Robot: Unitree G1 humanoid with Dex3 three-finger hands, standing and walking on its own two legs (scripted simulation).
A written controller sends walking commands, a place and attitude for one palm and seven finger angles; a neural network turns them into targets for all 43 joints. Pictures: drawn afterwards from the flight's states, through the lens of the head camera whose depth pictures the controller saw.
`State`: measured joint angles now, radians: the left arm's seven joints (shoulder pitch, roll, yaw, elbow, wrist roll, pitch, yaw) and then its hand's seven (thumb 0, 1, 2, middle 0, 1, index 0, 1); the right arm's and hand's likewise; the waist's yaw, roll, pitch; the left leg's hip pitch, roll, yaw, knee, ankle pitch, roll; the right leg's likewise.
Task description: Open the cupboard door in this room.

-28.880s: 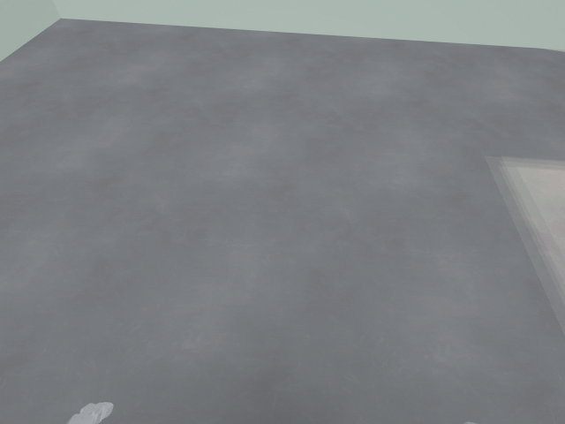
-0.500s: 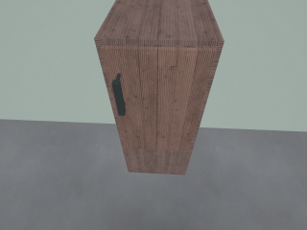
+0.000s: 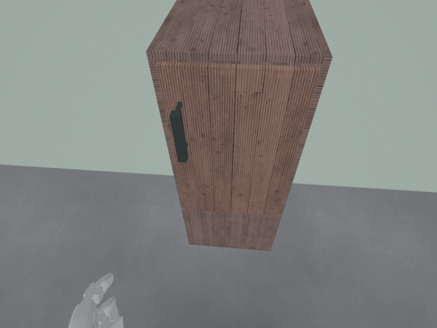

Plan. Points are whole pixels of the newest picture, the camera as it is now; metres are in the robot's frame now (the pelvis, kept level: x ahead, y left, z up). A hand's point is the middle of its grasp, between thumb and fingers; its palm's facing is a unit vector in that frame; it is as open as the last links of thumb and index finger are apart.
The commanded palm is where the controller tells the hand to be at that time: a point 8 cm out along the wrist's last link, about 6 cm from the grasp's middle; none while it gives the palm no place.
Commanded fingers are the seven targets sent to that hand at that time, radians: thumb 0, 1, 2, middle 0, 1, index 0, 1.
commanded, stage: raise the hand with hooked fingers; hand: left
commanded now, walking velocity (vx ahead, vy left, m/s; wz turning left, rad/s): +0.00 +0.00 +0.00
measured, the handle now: (181, 132) +0.57 +0.12 +0.02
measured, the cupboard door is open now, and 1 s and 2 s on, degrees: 0 0 0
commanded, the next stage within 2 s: move the hooked fingers beside the handle in 1.96 s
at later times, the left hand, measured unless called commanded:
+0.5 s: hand (108, 300) +0.18 +0.21 -0.03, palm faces -0.05 -1.00 -0.06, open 9.9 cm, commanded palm +0.16 +0.26 -0.02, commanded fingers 0.00 0.13 0.57 -0.25 -0.80 -0.25 -0.80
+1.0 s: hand (85, 269) +0.22 +0.25 +0.00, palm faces -0.03 -1.00 -0.07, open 12.9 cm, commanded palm +0.20 +0.31 +0.01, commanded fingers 0.00 -0.45 0.32 -0.30 -1.17 -0.30 -1.17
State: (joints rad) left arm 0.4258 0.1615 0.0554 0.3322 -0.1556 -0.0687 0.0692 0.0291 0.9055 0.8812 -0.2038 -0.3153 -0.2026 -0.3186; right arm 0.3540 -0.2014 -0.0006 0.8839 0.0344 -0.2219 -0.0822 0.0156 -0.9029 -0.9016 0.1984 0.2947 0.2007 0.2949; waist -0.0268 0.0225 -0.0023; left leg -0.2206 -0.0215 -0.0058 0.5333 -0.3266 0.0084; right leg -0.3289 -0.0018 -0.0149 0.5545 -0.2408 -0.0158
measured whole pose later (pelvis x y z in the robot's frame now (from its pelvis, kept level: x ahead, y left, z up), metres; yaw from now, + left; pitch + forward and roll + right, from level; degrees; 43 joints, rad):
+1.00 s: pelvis -0.02 +0.02 -0.06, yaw +1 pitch +11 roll -3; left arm 0.24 0.35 0.31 0.09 -0.33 -0.29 -0.41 0.00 -0.23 0.41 -0.28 -1.02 -0.28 -1.03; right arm 0.27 -0.29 0.01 0.50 0.04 -0.23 -0.06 0.02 -0.90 -0.90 0.20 0.29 0.20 0.30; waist -0.02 0.01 -0.10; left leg -0.71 -0.02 -0.05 1.05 -0.53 0.03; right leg -0.76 0.00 -0.06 0.96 -0.39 0.00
